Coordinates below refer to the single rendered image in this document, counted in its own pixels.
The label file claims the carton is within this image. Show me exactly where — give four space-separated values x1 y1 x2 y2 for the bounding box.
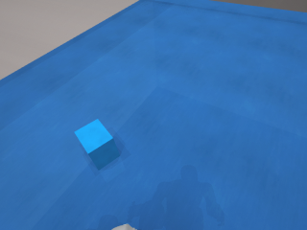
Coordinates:
74 119 120 171

